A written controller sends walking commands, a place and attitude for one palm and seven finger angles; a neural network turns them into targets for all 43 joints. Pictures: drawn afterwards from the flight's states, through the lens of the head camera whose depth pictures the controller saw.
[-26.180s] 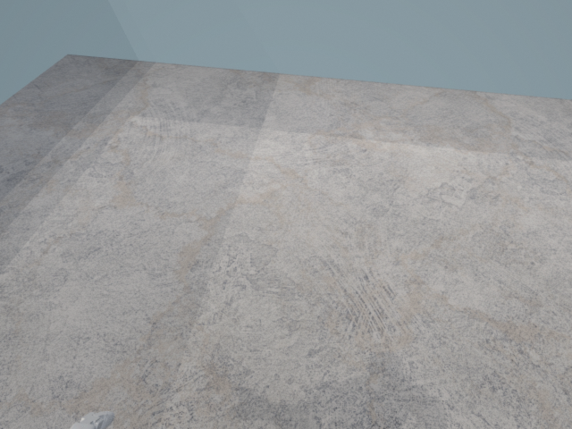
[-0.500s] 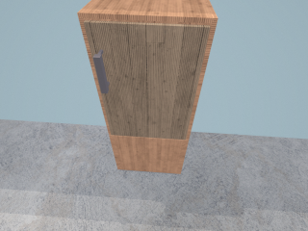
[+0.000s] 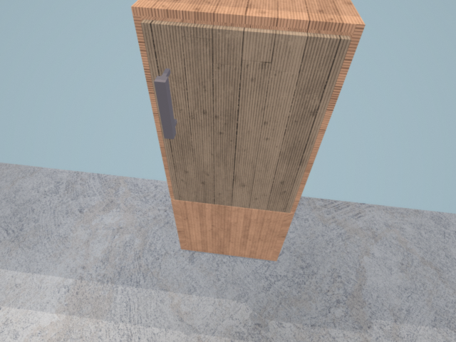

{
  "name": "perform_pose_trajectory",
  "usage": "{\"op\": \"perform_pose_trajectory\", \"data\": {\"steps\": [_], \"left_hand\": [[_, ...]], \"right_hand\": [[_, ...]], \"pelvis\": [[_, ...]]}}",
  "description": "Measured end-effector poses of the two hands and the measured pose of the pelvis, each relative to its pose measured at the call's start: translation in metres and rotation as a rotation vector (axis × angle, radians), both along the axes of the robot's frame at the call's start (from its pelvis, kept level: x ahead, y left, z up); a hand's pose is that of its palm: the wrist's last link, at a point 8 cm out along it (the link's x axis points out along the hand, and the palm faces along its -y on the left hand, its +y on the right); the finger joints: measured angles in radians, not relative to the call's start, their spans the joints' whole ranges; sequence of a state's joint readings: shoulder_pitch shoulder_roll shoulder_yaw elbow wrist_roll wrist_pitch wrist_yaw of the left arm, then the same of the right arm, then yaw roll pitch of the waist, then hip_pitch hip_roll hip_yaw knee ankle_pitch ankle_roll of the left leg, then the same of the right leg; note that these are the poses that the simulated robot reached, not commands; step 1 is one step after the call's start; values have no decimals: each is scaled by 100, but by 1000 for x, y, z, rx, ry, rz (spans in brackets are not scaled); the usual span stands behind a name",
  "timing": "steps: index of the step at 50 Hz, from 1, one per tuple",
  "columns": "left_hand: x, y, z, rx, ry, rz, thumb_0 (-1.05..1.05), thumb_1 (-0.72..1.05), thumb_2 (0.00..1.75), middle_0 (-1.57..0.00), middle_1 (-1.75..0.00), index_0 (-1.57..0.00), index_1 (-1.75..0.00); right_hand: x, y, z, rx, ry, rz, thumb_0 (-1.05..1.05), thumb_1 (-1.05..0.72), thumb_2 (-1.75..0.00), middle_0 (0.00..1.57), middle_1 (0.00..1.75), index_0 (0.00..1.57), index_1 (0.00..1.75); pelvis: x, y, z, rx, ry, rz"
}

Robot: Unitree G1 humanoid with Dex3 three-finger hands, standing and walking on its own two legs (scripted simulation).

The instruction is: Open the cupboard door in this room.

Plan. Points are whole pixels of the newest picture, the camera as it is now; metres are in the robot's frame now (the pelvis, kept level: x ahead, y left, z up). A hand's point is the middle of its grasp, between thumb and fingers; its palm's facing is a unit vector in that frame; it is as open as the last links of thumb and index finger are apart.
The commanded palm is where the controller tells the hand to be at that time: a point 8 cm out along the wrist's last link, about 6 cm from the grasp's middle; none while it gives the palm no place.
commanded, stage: come to a stop and stand still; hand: left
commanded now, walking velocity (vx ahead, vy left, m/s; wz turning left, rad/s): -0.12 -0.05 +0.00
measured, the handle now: (168, 104) +0.59 +0.19 +0.10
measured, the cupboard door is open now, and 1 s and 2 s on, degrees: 0 0 0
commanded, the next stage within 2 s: look again from close up in 1.16 s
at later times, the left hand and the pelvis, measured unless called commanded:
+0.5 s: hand out of the picture +0.06 +0.18 -0.17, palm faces -0.02 -0.97 -0.23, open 7.3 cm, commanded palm none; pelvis +0.02 +0.00 +0.01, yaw -3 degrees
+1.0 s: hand out of the picture -0.01 +0.15 -0.16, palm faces -0.02 -0.98 -0.18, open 7.3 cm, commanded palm none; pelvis +0.00 -0.02 +0.01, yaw -1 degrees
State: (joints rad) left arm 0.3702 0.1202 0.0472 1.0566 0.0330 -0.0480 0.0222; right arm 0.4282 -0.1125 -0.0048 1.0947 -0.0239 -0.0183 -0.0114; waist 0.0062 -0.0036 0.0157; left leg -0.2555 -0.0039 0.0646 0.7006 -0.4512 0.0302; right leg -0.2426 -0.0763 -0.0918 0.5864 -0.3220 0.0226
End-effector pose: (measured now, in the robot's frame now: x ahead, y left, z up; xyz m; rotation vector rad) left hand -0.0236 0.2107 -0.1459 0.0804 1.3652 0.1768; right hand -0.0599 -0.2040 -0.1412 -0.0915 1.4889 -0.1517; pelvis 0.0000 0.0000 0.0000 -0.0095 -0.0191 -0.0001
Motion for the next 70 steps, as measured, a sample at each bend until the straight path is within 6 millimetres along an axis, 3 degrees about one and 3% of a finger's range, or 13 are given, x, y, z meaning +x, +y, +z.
{"op": "perform_pose_trajectory", "data": {"steps": [6,15,22,30,42,48,53,58,65,70], "left_hand": [[5,13,-8,-15,83,4,1,91,90,-20,-30,-20,-30],[55,21,2,21,26,-55,2,93,90,-20,-30,-20,-30],[77,23,10,62,-31,-102,1,92,90,-20,-30,-20,-30],[79,14,17,72,-77,-116,1,94,90,-20,-30,-20,-30],[40,-2,17,49,-9,-88,1,94,90,-20,-30,-20,-30],[17,-16,14,14,45,-97,1,92,90,-20,-30,-20,-30],[17,-12,9,27,21,-85,1,91,90,-20,-30,-20,-30],[35,2,7,44,-41,-77,1,91,90,-20,-30,-20,-30],[65,25,19,83,-140,-92,1,91,90,-20,-30,-20,-30],[76,40,28,117,-170,-106,1,91,90,-20,-30,-20,-30]], "right_hand": [[67,8,2,-48,-146,22,1,-91,-90,20,30,20,30],[101,-1,6,-80,-177,-5,3,-94,-90,20,30,20,30],[102,-15,3,-73,-191,-27,2,-93,-90,20,30,20,30],[80,-22,4,-45,-166,-15,1,-93,-90,20,30,20,30],[31,-13,4,13,-50,-13,1,-91,-90,20,30,20,30],[18,-12,5,25,-20,-14,1,-91,-90,20,30,20,30],[33,-30,2,-32,-87,-13,1,-90,-90,20,30,20,30],[55,-45,7,-87,-171,-4,1,-91,-90,20,30,20,30],[87,-51,17,-113,-259,39,1,-91,-90,20,30,20,30],[106,-52,21,-114,-302,66,1,-91,-90,20,30,20,30]], "pelvis": [[19,17,-2,12,-5,-22],[31,18,5,24,-20,-31],[21,8,5,23,-7,-49],[10,-3,8,24,-5,-41],[4,-14,13,22,-5,-28],[2,-17,12,24,-7,-17],[1,-16,6,13,-4,-2],[3,-11,3,10,-7,-3],[4,-5,7,12,-23,-8],[2,-2,10,15,-32,-8]]}}
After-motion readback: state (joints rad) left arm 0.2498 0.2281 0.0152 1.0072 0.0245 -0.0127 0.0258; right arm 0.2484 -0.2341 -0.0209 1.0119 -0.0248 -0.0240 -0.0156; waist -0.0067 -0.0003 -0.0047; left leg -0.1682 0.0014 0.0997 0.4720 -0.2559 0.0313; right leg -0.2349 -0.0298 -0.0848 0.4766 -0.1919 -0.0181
